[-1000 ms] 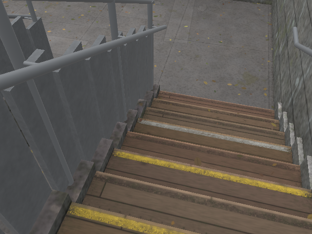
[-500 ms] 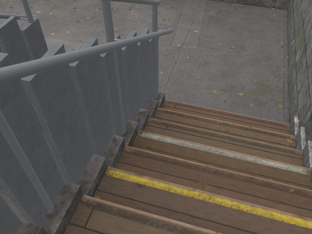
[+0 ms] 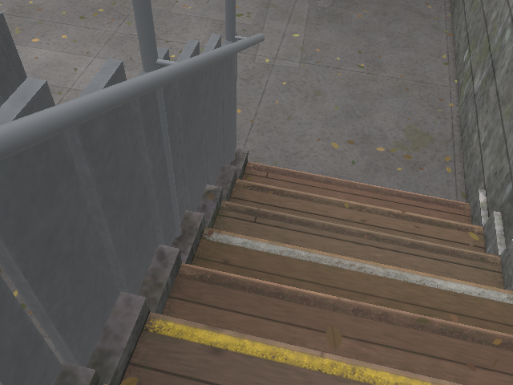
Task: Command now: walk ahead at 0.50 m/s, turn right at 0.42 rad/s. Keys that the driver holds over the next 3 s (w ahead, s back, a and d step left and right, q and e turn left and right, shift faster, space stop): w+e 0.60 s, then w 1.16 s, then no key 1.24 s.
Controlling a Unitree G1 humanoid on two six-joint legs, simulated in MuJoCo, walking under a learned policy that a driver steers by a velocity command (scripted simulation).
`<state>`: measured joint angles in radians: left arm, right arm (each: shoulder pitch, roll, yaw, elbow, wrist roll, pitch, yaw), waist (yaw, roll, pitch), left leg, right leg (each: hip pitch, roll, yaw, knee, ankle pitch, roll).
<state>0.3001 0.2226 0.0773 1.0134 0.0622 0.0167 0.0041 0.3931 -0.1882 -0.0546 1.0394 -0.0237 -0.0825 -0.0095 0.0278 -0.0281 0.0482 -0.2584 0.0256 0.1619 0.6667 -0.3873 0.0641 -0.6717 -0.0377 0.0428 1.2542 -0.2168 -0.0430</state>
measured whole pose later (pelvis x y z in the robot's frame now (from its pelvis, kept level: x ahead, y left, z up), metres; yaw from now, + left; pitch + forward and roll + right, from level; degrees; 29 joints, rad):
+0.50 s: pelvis +0.26 -0.07 -0.15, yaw -18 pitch +0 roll +0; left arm 0.27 0.20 0.04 0.95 0.02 -0.01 0.00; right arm 0.23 -0.20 -0.04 0.89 -0.04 -0.03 -0.04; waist -0.02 0.02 0.07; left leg -0.75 0.11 -0.04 1.52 -0.38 0.00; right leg -0.33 0.13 -0.02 0.64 -0.30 -0.13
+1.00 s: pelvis +0.55 -0.09 -0.30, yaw -27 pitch -1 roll +0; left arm 0.40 0.23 0.05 0.95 0.03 -0.01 0.04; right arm 0.34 -0.19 -0.05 0.93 -0.01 -0.05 0.02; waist 0.03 -0.05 -0.03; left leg -0.34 -0.05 0.04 0.66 -0.32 0.08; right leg -0.61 0.08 0.07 1.90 -0.61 -0.12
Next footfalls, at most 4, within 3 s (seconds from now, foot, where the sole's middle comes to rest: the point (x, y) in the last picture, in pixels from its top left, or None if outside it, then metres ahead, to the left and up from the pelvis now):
0.32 right None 0.30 -0.13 -0.91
0.86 left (274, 372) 0.64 -0.05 -1.06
1.48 right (350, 327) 0.88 -0.34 -1.21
2.00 left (328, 277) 1.19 -0.30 -1.36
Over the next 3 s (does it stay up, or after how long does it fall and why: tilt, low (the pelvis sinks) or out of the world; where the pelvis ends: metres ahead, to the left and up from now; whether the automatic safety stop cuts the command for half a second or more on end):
stays up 1.09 -0.37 -0.59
